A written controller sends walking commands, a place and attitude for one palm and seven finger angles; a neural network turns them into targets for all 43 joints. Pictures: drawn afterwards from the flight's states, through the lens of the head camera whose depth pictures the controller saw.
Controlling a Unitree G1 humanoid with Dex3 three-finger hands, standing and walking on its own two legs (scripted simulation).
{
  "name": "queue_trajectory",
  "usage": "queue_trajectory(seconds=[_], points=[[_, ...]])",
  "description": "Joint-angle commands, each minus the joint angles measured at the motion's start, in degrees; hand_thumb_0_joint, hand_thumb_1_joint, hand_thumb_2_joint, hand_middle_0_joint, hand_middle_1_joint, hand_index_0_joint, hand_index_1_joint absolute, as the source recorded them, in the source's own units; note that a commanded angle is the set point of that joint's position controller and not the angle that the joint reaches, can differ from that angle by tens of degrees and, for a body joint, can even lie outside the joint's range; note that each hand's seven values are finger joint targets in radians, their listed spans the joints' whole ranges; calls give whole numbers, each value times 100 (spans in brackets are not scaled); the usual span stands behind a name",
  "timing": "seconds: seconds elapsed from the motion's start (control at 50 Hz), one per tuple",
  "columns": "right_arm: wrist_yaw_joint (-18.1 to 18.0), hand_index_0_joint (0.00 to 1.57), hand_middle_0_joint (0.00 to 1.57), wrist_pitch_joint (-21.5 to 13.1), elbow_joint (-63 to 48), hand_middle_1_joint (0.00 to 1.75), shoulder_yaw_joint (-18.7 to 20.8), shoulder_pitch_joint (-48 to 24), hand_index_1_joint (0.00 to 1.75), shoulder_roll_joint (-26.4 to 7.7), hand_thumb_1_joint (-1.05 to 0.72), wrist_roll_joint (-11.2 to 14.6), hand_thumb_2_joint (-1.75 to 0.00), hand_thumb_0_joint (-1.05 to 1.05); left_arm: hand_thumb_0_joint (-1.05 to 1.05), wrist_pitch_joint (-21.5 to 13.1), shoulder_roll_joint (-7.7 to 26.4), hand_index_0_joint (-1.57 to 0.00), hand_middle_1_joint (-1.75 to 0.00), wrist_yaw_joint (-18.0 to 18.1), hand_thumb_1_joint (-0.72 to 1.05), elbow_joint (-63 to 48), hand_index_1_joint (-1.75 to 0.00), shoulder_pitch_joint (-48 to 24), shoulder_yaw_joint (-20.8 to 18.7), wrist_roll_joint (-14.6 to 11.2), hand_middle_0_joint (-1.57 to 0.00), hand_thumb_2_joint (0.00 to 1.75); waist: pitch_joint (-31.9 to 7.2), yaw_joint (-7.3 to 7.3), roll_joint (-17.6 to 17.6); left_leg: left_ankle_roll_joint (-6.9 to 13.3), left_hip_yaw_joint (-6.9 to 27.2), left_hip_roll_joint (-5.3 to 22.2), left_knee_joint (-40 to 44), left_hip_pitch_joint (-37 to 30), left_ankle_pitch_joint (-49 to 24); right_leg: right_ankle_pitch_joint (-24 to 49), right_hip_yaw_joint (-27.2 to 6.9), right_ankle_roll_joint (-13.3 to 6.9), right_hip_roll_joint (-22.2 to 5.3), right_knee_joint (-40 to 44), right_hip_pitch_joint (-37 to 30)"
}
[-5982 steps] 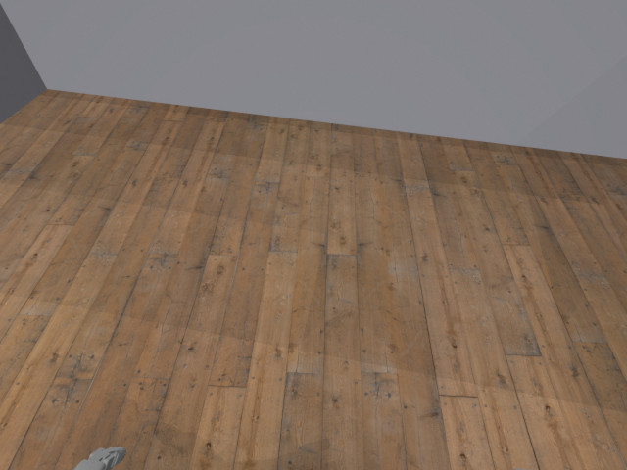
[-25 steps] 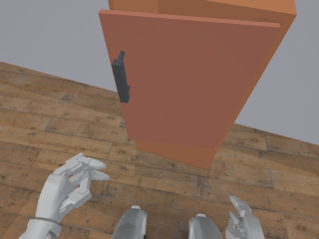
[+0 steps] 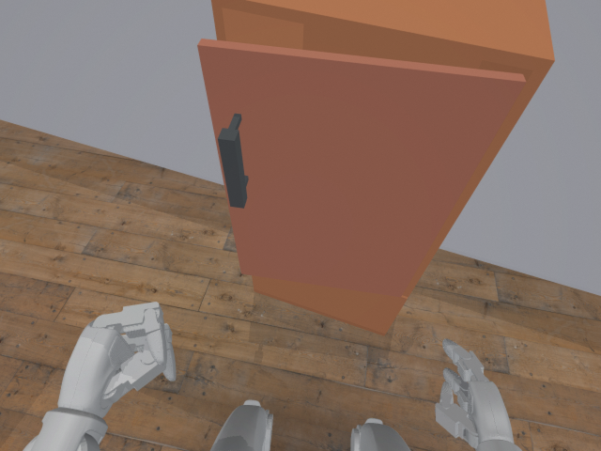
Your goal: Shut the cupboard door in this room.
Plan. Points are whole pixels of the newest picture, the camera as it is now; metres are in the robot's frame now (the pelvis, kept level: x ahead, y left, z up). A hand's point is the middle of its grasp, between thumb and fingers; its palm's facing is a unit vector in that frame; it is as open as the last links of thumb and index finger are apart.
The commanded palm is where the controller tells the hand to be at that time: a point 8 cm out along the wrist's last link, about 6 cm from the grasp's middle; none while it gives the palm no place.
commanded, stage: raise the hand and make a fist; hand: left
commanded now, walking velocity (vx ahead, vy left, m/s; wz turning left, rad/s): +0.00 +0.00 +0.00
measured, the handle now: (237, 162) +0.52 +0.15 +0.06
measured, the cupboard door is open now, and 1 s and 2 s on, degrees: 11 11 11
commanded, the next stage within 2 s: bring the fist close to the handle in 0.62 s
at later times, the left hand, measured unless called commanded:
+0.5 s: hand (172, 338) +0.23 +0.17 +0.07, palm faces -0.08 -0.99 -0.06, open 3.1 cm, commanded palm +0.21 +0.22 +0.07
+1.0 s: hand (190, 309) +0.27 +0.16 +0.07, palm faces -0.12 -0.99 -0.05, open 3.1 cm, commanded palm +0.26 +0.21 +0.07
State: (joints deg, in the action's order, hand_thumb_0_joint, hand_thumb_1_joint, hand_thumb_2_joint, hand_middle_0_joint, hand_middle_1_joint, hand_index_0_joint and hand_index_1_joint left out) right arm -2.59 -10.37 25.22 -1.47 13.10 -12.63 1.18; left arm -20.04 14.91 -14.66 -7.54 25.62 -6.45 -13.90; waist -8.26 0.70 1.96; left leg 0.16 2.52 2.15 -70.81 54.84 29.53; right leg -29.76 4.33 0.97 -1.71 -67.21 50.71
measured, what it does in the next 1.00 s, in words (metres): stands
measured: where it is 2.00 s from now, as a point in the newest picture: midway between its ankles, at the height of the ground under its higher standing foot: outside the picture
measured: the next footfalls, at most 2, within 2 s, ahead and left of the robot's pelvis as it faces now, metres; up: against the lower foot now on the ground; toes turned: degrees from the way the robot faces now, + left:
none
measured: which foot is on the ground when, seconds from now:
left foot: down 0.00-1.00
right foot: down 0.00-1.00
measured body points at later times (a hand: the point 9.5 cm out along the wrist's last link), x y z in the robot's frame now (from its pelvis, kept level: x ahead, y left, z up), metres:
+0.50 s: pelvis +0.01 -0.01 +0.00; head +0.07 -0.01 +0.45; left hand +0.23 +0.22 +0.08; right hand +0.18 -0.26 -0.07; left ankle +0.05 +0.11 -0.64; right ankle +0.03 -0.14 -0.64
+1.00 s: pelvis +0.00 -0.01 +0.00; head +0.06 -0.01 +0.45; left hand +0.27 +0.21 +0.07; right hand +0.18 -0.25 -0.08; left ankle +0.05 +0.11 -0.64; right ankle +0.03 -0.14 -0.64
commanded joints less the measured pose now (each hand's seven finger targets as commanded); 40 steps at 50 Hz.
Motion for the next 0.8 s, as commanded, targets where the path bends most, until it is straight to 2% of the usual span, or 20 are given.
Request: queue_trajectory(seconds=[0.0,0.04,0.06,0.08,0.16,0.24,0.36,0.4,0.42,0.44,0.46,0.5,0.54,0.58,0.64,0.66,0.68,0.7,0.72,0.78], points=[[-91,20,20,-270,-767,30,371,-118,30,-825,-90,8,-90,0,0,-356,643,-130,-150,-130,90,-1146,-150,-351,-533,-251,-130,90,-1073,-87,233,61,59,-194,1342,-1060,-716,528,-36,-278,335,998,-537],[-99,20,20,-271,-731,30,369,-121,30,-818,-90,1,-90,0,0,-347,741,-130,-150,-162,90,-1090,-150,-408,-649,-284,-130,90,-1124,-69,162,80,37,-201,1288,-1018,-860,646,-62,-281,348,999,-637],[-93,20,20,-266,-738,30,358,-102,30,-806,-90,10,-90,0,0,-330,648,-130,-150,-196,90,-1056,-150,-402,-594,-313,-130,90,-1125,-82,182,72,18,-204,1285,-1011,-876,650,-62,-272,337,1019,-662],[-102,20,20,-263,-724,30,368,-95,30,-813,-90,24,-90,0,0,-313,657,-130,-150,-228,90,-971,-150,-437,-604,-324,-130,90,-1063,-111,51,73,5,-198,1270,-985,-862,640,-77,-258,334,1052,-656],[-123,20,20,-285,-674,30,369,-94,30,-832,-90,35,-90,0,0,-282,735,-130,-150,-330,90,-889,-150,-571,-699,-400,-130,90,-1167,-85,77,83,-41,-209,1215,-959,-1000,755,-158,-256,310,1086,-796],[-141,20,20,-288,-649,30,386,-86,30,-831,-90,50,-90,0,0,-266,765,-130,-150,-406,90,-712,-150,-575,-778,-487,-130,90,-1131,-58,-127,99,-80,-223,1175,-844,-1091,791,-270,-246,291,1192,-967],[-119,20,20,-290,-644,30,416,-84,30,-823,-90,46,-90,0,0,-369,761,-130,-150,-352,90,-748,-150,-521,-784,-463,-130,90,-1192,-22,-13,90,-107,-217,1211,-912,-1189,951,-253,-248,273,1108,-972],[-112,20,20,-278,-644,30,424,-94,30,-818,-90,59,-90,0,0,-414,736,-130,-150,-312,90,-736,-150,-532,-759,-454,-130,90,-1086,-36,92,80,-118,-219,1250,-927,-1049,800,-236,-244,274,1127,-848],[-112,20,20,-277,-650,30,424,-101,30,-820,-90,63,-90,0,0,-438,697,-130,-150,-299,90,-735,-150,-540,-722,-459,-130,90,-1030,-51,53,81,-109,-220,1269,-925,-983,717,-243,-241,273,1158,-813],[-117,20,20,-268,-623,30,429,-95,30,-825,-90,48,-90,0,0,-450,802,-130,-150,-285,90,-708,-150,-582,-815,-461,-130,90,-1046,-38,-9,95,-111,-218,1225,-844,-1028,747,-274,-253,285,1149,-892],[-116,20,20,-262,-647,30,434,-88,30,-824,-90,52,-90,0,0,-464,711,-130,-150,-294,90,-664,-150,-529,-759,-463,-130,90,-1098,-41,-94,93,-125,-223,1219,-846,-1041,783,-285,-238,269,1147,-925],[-111,20,20,-254,-654,30,438,-78,30,-825,-90,53,-90,0,0,-502,744,-130,-150,-295,90,-720,-150,-544,-766,-452,-130,90,-1165,-43,40,90,-130,-218,1227,-906,-1073,859,-267,-238,265,1115,-901],[-123,20,20,-241,-632,30,438,-90,30,-833,-90,52,-90,0,0,-504,780,-130,-150,-307,90,-677,-150,-596,-771,-458,-130,90,-1116,-69,-67,105,-128,-218,1187,-834,-1010,763,-319,-236,278,1154,-900],[-119,20,20,-230,-662,30,424,-97,30,-832,-90,69,-90,0,0,-501,673,-130,-150,-354,90,-661,-150,-620,-671,-472,-130,90,-1063,-88,-79,98,-122,-218,1226,-839,-914,646,-299,-229,269,1181,-859],[-134,20,20,-227,-647,30,418,-90,30,-845,-90,59,-90,0,0,-486,823,-130,-150,-354,90,-679,-150,-649,-778,-460,-130,90,-1126,-74,-67,116,-118,-213,1187,-828,-950,682,-319,-243,289,1166,-898],[-130,20,20,-226,-662,30,416,-102,30,-832,-90,67,-90,0,0,-482,733,-130,-150,-370,90,-658,-150,-600,-736,-479,-130,90,-1174,-64,-70,109,-130,-222,1181,-832,-978,727,-332,-235,265,1159,-921],[-129,20,20,-219,-673,30,409,-105,30,-824,-90,78,-90,0,0,-474,667,-130,-150,-390,90,-648,-150,-638,-646,-470,-130,90,-1050,-106,-56,102,-134,-212,1212,-838,-882,618,-305,-225,270,1192,-838],[-130,20,20,-224,-671,30,404,-111,30,-838,-90,77,-90,0,0,-475,728,-130,-150,-383,90,-687,-150,-683,-696,-476,-130,90,-1068,-88,16,99,-119,-217,1232,-837,-820,540,-305,-230,267,1195,-817],[-133,20,20,-236,-672,30,372,-103,30,-845,-90,71,-90,0,0,-486,643,-130,-150,-371,90,-743,-150,-924,-548,-471,-130,90,-1012,-158,46,109,-100,-215,1228,-853,-765,497,-288,-226,270,1193,-732],[-164,20,20,-271,-566,30,349,-69,30,-892,-90,57,-90,0,0,-495,732,-130,-150,-316,90,-514,-150,-1522,-572,-422,-130,90,-947,-238,-96,115,-61,-191,1149,-724,-562,225,-323,-223,269,1202,-563]])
